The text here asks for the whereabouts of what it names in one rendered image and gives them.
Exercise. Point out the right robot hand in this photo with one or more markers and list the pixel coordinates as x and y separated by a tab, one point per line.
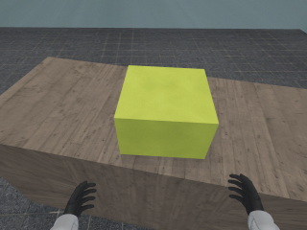
249	196

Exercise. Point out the left robot hand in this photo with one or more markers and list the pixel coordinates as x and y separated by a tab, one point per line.
77	199

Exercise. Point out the right robot forearm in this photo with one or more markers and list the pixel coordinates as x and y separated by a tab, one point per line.
261	220

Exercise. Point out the carton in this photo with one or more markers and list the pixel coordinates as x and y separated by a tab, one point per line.
166	112

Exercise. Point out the pedestal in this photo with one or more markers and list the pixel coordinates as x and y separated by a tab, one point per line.
57	130

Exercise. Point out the left robot forearm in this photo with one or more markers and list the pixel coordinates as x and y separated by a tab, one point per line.
66	222

